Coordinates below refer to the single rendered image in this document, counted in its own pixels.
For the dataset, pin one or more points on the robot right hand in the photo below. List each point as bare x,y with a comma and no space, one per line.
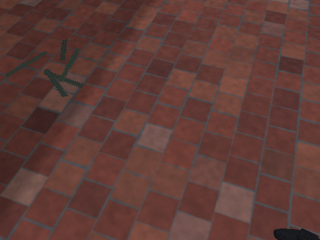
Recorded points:
294,234

